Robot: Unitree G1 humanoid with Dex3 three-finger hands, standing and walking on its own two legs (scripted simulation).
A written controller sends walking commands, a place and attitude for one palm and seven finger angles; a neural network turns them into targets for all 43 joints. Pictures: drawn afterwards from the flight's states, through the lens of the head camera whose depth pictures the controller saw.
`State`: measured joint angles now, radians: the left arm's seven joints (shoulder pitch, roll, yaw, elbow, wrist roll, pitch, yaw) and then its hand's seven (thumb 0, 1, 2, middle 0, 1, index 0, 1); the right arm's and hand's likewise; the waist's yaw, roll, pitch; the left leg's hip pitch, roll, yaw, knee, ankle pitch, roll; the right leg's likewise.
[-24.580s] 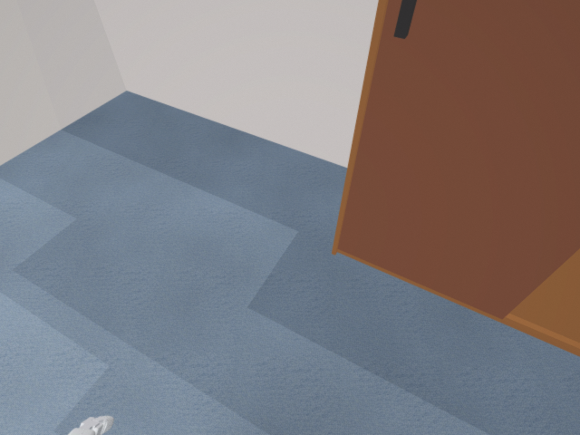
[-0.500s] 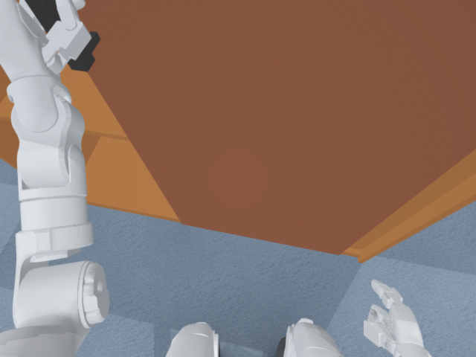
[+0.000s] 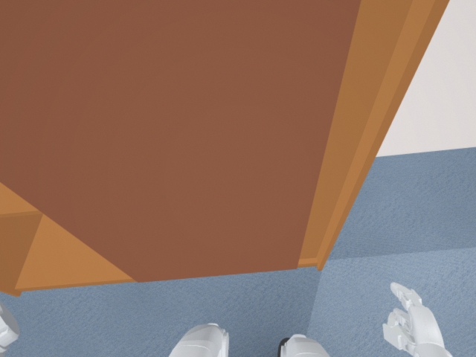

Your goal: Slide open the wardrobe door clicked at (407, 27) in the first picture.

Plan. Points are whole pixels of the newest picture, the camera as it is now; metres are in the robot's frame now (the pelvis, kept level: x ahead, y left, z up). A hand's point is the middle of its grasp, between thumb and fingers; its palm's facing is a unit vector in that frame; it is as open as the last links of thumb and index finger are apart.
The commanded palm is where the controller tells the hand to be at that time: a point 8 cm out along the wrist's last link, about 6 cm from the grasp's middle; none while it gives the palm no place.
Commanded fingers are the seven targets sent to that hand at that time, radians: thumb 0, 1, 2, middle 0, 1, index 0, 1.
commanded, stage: stop walking and hold the door there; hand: left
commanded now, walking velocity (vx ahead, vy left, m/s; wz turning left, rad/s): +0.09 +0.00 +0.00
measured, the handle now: out of the picture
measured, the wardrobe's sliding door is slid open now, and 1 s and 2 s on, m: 0.54 0.54 0.54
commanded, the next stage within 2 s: none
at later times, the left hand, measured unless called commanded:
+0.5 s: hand out of the picture +0.36 +0.41 +0.26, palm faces +0.67 -0.73 -0.13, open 7.4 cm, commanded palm +0.31 +0.43 +0.22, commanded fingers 0.00 0.90 0.90 -0.45 -1.40 -0.45 -1.40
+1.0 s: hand out of the picture +0.35 +0.41 +0.26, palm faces +0.65 -0.75 -0.15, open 7.5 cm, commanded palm +0.31 +0.44 +0.22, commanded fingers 0.00 0.90 0.90 -0.45 -1.40 -0.45 -1.40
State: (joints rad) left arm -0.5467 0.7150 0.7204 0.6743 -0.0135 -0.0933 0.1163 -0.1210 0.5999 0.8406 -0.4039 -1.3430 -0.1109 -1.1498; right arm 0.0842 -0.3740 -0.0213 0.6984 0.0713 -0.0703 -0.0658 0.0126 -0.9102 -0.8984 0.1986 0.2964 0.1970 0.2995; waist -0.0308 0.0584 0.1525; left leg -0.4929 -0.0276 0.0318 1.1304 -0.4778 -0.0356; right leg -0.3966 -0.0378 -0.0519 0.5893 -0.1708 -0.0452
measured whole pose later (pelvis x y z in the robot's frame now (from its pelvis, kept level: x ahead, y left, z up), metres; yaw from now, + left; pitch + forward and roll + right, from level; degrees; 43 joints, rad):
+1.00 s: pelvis -0.06 +0.04 +0.00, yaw -4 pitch +0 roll -1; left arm -0.71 0.77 0.60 1.00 0.01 -0.17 0.09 -0.08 0.61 0.80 -0.38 -1.33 -0.13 -1.21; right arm 0.32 -0.37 -0.02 0.75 0.06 0.00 -0.11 0.01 -0.91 -0.90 0.20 0.30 0.20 0.30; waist -0.07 0.06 -0.01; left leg -0.37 0.03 0.08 0.65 -0.33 -0.01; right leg -0.34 -0.05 -0.06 0.53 -0.19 0.03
